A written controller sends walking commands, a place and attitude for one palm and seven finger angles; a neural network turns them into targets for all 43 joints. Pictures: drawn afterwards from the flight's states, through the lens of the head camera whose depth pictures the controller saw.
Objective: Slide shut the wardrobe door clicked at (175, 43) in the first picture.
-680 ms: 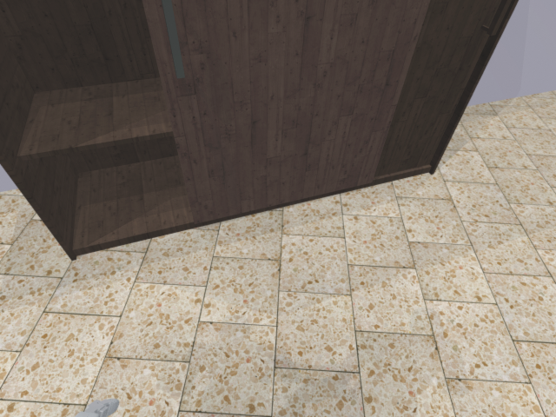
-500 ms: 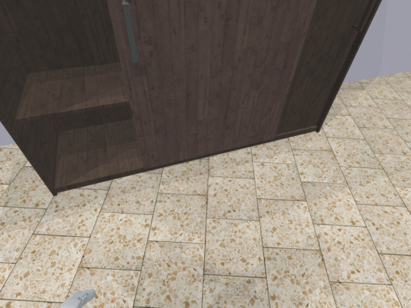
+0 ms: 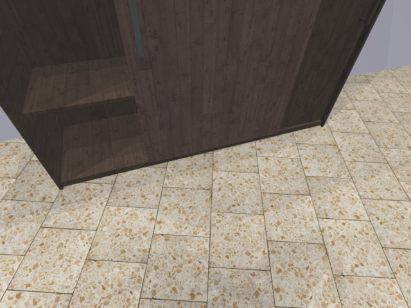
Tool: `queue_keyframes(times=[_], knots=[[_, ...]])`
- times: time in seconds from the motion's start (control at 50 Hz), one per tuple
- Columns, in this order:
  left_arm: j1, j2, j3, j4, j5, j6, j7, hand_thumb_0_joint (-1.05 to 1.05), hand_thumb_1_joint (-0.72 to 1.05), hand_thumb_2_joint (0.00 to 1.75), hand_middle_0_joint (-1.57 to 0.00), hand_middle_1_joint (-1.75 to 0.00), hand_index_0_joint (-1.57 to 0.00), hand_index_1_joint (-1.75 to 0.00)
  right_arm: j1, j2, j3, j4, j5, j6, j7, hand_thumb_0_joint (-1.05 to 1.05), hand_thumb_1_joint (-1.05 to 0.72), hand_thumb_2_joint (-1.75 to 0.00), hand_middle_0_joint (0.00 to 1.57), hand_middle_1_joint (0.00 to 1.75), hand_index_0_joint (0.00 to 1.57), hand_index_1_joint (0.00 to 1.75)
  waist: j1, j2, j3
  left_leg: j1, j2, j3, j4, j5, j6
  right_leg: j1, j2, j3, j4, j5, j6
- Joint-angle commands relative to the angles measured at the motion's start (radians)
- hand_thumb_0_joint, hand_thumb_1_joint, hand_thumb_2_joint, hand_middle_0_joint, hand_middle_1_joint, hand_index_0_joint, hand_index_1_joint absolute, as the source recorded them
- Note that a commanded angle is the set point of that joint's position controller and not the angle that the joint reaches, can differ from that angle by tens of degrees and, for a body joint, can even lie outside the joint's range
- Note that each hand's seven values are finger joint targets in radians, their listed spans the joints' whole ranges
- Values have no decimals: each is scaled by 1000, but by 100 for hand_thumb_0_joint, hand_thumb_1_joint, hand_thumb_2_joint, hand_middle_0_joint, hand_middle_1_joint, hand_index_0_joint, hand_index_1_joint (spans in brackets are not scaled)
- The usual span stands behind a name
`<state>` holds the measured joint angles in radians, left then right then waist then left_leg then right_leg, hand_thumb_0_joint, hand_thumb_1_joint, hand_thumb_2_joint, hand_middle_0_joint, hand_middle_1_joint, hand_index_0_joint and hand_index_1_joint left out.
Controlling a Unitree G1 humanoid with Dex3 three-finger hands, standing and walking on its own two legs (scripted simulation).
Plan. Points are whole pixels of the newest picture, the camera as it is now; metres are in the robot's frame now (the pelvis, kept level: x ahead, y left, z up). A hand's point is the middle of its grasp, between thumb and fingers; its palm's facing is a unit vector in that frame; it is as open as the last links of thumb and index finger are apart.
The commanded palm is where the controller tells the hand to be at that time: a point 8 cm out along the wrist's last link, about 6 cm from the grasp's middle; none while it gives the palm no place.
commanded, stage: stand and wait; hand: right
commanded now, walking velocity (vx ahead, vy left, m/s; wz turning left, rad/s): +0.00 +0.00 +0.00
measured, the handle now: (135, 26) +1.04 +0.34 +0.10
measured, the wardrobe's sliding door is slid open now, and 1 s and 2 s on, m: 0.51 0.51 0.51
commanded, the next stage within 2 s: look at it before walking up in 0.14 s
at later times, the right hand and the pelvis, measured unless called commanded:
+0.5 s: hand out of the picture +0.08 -0.25 -0.15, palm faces -0.03 +0.94 -0.34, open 7.4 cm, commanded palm none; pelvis +0.00 +0.00 +0.00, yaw +0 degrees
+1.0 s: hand out of the picture +0.08 -0.24 -0.16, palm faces -0.05 +0.95 -0.31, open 7.4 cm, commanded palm none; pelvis +0.02 +0.00 +0.00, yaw +3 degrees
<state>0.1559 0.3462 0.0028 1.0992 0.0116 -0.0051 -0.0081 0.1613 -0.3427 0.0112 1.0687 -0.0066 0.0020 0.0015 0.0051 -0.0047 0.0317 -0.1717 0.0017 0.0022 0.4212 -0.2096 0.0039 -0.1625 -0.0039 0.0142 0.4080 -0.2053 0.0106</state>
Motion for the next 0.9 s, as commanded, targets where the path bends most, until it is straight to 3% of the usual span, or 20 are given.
queue_keyframes(times=[0.0,0.24,0.4,0.54,0.84,0.88], knots=[[-61,197,37,-64,-2,-26,17,0,90,90,-20,-30,-20,-30,-59,-205,-47,-66,-3,-29,-14,0,-90,-90,20,30,20,30,-2,24,-46,-3,116,-125,-106,17,32,-7,-103,89,-79,57,-36],[-62,196,36,-54,-1,-27,17,0,90,90,-20,-30,-20,-30,-67,-203,-47,-61,-5,-28,-13,0,-90,-90,20,30,20,30,-5,22,-24,-10,114,-126,-118,3,29,-12,-106,91,-99,42,-36],[-69,198,36,-56,-3,-29,18,0,90,90,-20,-30,-20,-30,-61,-202,-48,-62,-5,-31,-14,0,-90,-90,20,30,20,30,-4,12,-59,10,115,-118,-106,88,30,20,-112,87,-86,105,-35],[-72,195,36,-54,-3,-27,18,0,90,90,-20,-30,-20,-30,-63,-203,-47,-57,-5,-30,-13,0,-90,-90,20,30,20,30,-4,15,-37,2,115,-123,-120,53,28,10,-109,88,-99,74,-33],[-78,199,35,-50,-5,-29,21,0,90,90,-20,-30,-20,-30,-54,-202,-45,-50,-4,-33,-14,0,-90,-90,20,30,20,30,-4,16,-72,35,121,-112,-106,172,28,51,-118,77,-90,156,-33],[-26,99,15,-31,3,-17,19,0,90,90,-20,-30,-20,-30,-2,-104,-29,-30,-4,-14,-16,0,-90,-90,20,30,20,30,-3,14,-72,15,107,-125,-96,65,20,55,-115,43,-69,54,-14]])
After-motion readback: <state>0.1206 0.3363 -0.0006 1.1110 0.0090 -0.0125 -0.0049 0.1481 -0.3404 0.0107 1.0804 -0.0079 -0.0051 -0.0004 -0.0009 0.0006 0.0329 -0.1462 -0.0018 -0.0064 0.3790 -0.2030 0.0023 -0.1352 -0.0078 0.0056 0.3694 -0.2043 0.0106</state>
